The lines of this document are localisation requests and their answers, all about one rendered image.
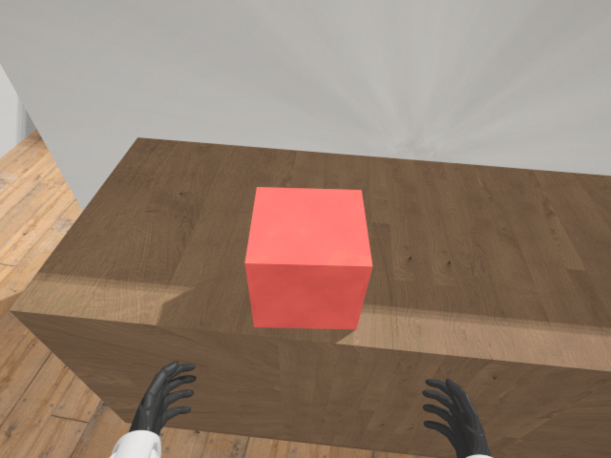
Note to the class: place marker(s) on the left robot hand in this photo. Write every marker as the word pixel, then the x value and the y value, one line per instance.
pixel 151 413

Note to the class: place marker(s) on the right robot hand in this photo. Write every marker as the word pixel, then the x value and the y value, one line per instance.
pixel 465 432

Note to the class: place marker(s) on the carton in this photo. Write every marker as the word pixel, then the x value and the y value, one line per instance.
pixel 308 259

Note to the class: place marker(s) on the left robot forearm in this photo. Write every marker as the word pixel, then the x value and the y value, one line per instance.
pixel 138 444

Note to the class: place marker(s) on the pedestal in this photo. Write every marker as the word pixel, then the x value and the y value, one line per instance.
pixel 496 278

